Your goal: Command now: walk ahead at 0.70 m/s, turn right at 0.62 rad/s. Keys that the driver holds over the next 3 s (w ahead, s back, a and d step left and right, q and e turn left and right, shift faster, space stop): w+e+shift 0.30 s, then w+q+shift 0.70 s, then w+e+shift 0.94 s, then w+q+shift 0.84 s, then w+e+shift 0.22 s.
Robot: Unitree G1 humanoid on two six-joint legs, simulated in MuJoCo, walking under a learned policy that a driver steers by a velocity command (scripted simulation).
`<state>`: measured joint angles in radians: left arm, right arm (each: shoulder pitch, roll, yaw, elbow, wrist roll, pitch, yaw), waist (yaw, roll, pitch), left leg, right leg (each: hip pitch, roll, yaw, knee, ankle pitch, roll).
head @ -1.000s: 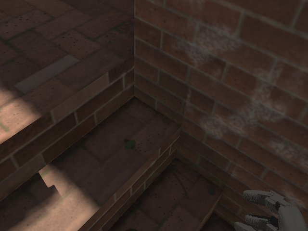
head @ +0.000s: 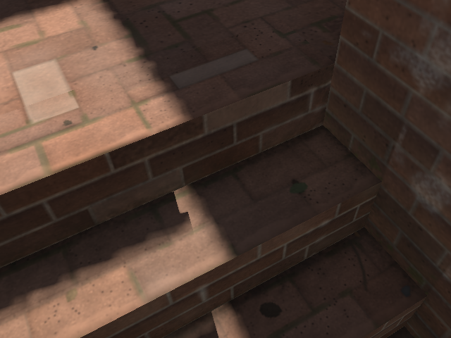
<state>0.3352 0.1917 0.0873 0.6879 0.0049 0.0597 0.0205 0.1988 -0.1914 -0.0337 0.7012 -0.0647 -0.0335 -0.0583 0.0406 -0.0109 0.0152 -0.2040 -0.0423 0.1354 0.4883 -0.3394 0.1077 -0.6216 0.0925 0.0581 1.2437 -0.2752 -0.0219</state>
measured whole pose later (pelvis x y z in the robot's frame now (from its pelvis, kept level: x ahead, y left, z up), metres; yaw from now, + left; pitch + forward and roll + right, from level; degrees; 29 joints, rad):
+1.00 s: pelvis +0.18 -0.03 +0.02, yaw +3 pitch -1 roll +2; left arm 0.34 0.37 0.11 0.87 0.08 -0.04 0.11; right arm 0.22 -0.16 -0.02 0.46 0.01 0.12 0.07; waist -0.08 -0.07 -0.07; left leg -0.63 0.07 0.02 1.79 -0.80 0.12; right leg -0.15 -0.33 -0.37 0.30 -0.09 0.02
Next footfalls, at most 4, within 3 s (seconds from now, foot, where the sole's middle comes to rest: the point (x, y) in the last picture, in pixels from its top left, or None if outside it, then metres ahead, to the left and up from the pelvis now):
0.34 right None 0.26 -0.26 -0.77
0.98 left None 0.11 0.12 -0.57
1.26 right None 0.08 0.01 -0.77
1.46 left None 0.32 0.19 -0.56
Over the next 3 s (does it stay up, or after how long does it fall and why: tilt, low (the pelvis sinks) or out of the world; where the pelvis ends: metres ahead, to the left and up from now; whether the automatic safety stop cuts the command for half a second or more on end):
stays up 0.07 0.26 0.09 its command is cut before an obstacle after 0.2 s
